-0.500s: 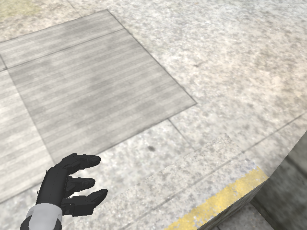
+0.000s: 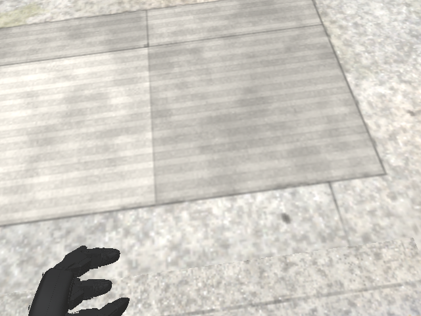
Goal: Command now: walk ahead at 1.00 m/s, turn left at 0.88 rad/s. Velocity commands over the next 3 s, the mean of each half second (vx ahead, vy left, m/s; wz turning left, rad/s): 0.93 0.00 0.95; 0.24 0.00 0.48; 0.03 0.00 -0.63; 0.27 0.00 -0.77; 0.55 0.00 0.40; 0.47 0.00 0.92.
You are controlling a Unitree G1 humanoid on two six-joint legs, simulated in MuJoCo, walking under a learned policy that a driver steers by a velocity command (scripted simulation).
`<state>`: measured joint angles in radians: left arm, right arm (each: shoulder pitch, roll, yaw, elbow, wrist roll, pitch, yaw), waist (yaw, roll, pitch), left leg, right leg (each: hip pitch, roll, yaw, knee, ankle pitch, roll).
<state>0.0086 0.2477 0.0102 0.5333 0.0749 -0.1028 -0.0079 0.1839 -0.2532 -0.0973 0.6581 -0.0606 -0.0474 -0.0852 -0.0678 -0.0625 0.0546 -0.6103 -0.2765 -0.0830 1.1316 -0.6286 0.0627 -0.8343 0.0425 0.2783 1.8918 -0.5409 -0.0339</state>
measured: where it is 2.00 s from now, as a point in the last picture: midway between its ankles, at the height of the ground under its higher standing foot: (234, 258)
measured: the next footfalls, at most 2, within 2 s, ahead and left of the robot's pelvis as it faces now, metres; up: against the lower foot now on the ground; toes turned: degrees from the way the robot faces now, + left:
right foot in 0.14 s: +0.05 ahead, -0.26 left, +0.00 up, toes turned +4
left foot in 0.54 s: +0.34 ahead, +0.08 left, +0.22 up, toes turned +27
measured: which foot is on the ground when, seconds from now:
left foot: down 0.00-0.10, up 0.12-0.52, down 0.54-1.00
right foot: up 0.00-0.12, down 0.14-0.56, up 0.58-1.00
